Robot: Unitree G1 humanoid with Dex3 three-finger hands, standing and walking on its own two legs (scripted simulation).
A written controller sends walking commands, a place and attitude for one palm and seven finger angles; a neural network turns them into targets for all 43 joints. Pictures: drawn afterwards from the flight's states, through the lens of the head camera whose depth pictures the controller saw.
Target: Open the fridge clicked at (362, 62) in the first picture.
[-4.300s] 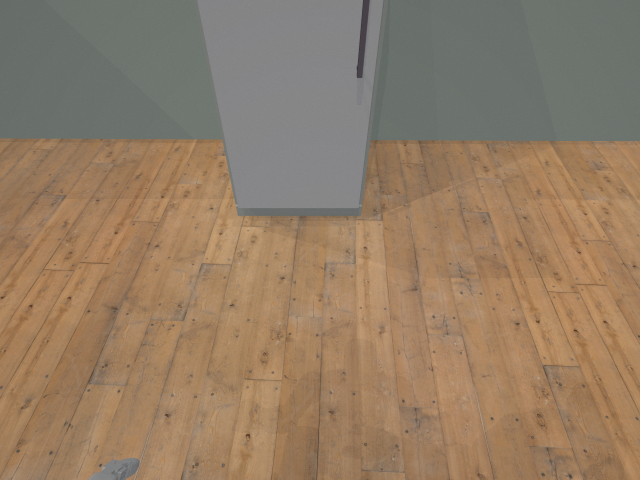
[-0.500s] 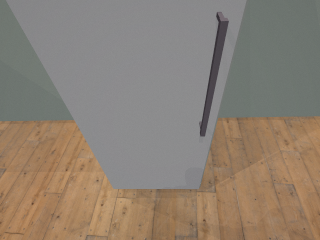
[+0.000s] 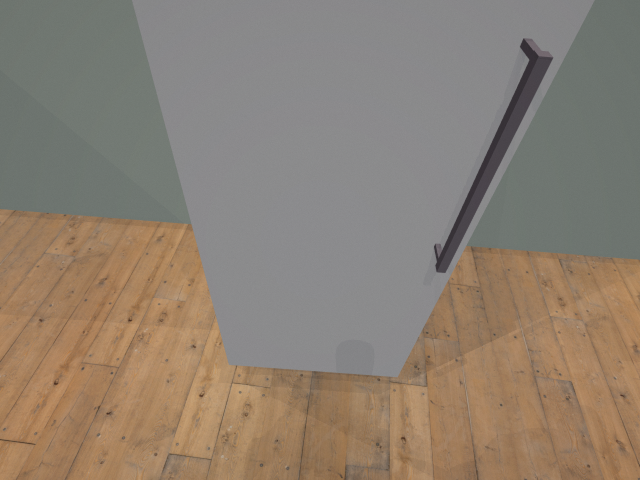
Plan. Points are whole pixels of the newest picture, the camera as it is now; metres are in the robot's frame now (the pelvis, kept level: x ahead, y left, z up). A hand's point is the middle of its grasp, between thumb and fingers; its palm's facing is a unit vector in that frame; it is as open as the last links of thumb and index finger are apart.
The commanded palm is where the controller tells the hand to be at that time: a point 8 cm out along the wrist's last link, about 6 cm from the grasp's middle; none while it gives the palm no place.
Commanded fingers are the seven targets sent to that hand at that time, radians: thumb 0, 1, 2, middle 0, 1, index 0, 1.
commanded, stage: come to a stop and stand still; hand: right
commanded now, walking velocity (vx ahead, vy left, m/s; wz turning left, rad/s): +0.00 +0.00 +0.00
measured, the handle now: (475, 180) +0.51 -0.19 +0.12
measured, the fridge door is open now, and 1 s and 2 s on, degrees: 0 0 0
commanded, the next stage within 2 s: look again from close up in 1.16 s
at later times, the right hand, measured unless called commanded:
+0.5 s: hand out of the picture -0.07 -0.16 -0.17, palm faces +0.07 +0.98 -0.17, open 7.3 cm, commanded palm none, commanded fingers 0.00 -0.90 -0.90 0.20 0.30 0.20 0.30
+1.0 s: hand out of the picture -0.01 -0.21 -0.17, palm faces +0.07 +0.97 -0.23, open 7.3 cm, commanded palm none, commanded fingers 0.00 -0.90 -0.90 0.20 0.30 0.20 0.30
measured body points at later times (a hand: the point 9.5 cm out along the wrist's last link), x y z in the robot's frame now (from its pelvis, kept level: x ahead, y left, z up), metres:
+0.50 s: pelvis -0.03 +0.00 +0.01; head -0.03 +0.01 +0.46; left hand -0.07 +0.21 -0.16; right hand -0.07 -0.21 -0.15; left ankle +0.04 +0.09 -0.73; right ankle -0.05 -0.12 -0.73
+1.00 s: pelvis -0.03 -0.02 +0.00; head -0.06 -0.01 +0.45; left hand -0.04 +0.19 -0.16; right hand -0.02 -0.26 -0.15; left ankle +0.04 +0.09 -0.73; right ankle -0.05 -0.12 -0.73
